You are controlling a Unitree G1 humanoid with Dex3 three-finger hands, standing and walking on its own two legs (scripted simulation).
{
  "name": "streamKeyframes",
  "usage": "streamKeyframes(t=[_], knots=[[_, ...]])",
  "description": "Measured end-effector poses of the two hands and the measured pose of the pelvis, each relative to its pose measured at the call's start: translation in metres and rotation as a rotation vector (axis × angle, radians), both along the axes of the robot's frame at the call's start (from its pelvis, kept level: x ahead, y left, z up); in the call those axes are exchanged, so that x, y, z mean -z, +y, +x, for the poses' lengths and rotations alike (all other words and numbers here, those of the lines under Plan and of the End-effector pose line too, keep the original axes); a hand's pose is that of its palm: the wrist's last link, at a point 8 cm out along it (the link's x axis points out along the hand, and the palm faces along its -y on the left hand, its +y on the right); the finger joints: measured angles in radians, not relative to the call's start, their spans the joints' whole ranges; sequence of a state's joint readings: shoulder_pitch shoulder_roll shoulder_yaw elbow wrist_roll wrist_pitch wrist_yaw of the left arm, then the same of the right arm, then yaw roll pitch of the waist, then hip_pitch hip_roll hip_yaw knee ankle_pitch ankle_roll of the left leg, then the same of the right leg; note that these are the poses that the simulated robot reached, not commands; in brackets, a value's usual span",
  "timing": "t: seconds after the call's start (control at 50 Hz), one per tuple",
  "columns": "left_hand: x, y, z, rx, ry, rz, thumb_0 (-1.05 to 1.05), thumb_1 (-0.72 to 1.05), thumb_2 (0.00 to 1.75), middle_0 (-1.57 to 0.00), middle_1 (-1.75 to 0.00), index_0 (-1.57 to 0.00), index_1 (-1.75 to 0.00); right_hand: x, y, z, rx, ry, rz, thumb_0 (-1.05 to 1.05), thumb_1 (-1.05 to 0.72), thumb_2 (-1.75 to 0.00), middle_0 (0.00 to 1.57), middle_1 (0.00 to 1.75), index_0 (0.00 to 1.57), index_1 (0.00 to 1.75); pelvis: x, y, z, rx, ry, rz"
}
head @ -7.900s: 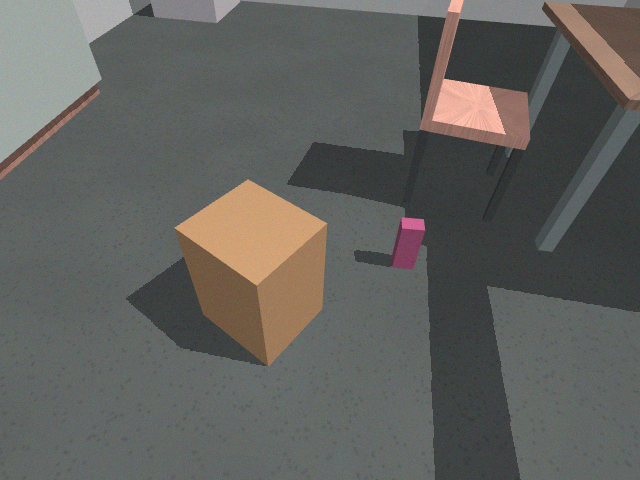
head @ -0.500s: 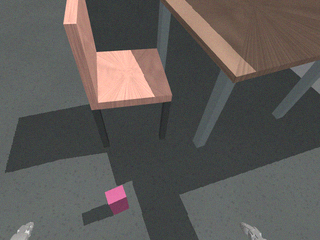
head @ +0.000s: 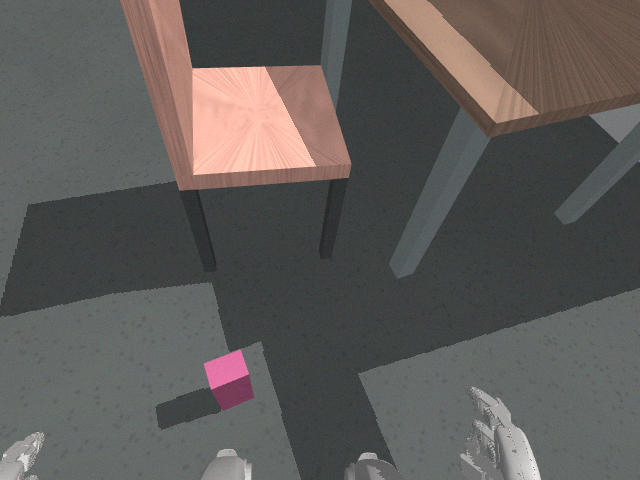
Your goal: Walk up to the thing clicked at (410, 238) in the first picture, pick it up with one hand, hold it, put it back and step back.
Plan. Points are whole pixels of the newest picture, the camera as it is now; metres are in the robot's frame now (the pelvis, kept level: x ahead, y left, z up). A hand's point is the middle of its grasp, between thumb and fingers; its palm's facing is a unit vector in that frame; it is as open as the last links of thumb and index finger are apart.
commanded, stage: go down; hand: left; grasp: from the side
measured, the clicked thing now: (231, 382) +0.40 +0.15 -0.57
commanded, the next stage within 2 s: approach in 1.98 s
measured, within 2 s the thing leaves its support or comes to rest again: neither
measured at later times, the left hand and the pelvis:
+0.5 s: hand (79, 410) +0.27 +0.33 -0.19, palm faces +0.11 -0.98 -0.18, open 17.5 cm; pelvis -0.05 +0.00 -0.13, yaw -2 degrees
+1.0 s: hand (83, 383) +0.32 +0.35 -0.23, palm faces +0.08 -0.99 -0.13, open 17.4 cm; pelvis -0.06 +0.00 -0.20, yaw -3 degrees
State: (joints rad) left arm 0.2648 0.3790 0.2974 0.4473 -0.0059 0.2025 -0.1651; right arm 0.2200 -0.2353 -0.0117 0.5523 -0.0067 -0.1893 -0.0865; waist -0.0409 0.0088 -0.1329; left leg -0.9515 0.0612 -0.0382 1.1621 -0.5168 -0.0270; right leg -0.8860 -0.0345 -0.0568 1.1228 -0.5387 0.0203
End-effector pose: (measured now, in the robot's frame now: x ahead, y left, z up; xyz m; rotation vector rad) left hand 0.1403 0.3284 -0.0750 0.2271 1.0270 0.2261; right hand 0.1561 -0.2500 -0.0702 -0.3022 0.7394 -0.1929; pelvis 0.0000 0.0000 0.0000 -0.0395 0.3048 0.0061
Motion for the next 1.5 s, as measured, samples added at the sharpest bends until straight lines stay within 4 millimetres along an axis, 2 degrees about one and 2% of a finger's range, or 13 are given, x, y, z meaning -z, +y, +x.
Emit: streamKeyframes(t=[0.1,0.24,0.32,0.48,0.66,0.84,1.2,1.5], knots=[[0.02,0.012,0.015,0.004,-0.086,-0.014,0.0,-0.59,0.0,-0.11,-0.04,-0.11,-0.05,0.022,-0.004,-0.007,-0.028,0.016,-0.019,0.01,-0.9,-0.89,0.2,0.31,0.2,0.3,0.021,-0.001,-0.01,0.002,0.047,0.001],[0.052,0.026,0.069,0.07,-0.302,-0.036,0.0,-0.59,0.0,-0.11,-0.05,-0.11,-0.05,0.074,-0.014,-0.021,-0.044,0.071,-0.052,0.01,-0.91,-0.9,0.2,0.3,0.2,0.3,0.068,-0.001,-0.026,0.011,0.134,0.001],[0.068,0.033,0.091,0.086,-0.373,-0.046,-0.01,-0.59,0.01,-0.1,-0.05,-0.11,-0.06,0.103,-0.018,-0.033,-0.034,0.119,-0.051,0.01,-0.91,-0.9,0.2,0.3,0.2,0.3,0.091,-0.002,-0.032,0.019,0.169,-0.001],[0.093,0.045,0.105,0.082,-0.459,-0.068,-0.01,-0.58,0.01,-0.09,-0.05,-0.09,-0.06,0.147,-0.021,-0.057,-0.032,0.214,-0.044,0.01,-0.9,-0.89,0.2,0.3,0.2,0.3,0.124,-0.002,-0.044,0.028,0.213,-0.006],[0.116,0.059,0.126,0.116,-0.56,-0.079,-0.01,-0.56,0.01,-0.08,-0.05,-0.09,-0.06,0.186,-0.025,-0.079,-0.04,0.287,-0.07,0.01,-0.9,-0.89,0.2,0.3,0.2,0.3,0.16,-0.001,-0.056,0.031,0.247,-0.018],[0.129,0.063,0.147,0.141,-0.623,-0.098,-0.01,-0.54,0.01,-0.08,-0.05,-0.08,-0.05,0.212,-0.028,-0.087,-0.043,0.318,-0.079,0.0,-0.9,-0.9,0.2,0.3,0.2,0.3,0.185,-0.001,-0.06,0.037,0.269,-0.026],[0.151,0.073,0.163,0.164,-0.707,-0.117,-0.01,-0.53,0.02,-0.07,-0.04,-0.07,-0.04,0.248,-0.03,-0.092,-0.077,0.331,-0.101,0.0,-0.92,-0.9,0.2,0.3,0.2,0.3,0.224,0.001,-0.07,0.046,0.269,-0.036],[0.161,0.075,0.177,0.177,-0.745,-0.121,-0.01,-0.53,0.02,-0.07,-0.04,-0.07,-0.04,0.272,-0.03,-0.119,-0.06,0.394,-0.091,0.0,-0.91,-0.9,0.2,0.3,0.2,0.3,0.247,0.001,-0.075,0.052,0.27,-0.039]])
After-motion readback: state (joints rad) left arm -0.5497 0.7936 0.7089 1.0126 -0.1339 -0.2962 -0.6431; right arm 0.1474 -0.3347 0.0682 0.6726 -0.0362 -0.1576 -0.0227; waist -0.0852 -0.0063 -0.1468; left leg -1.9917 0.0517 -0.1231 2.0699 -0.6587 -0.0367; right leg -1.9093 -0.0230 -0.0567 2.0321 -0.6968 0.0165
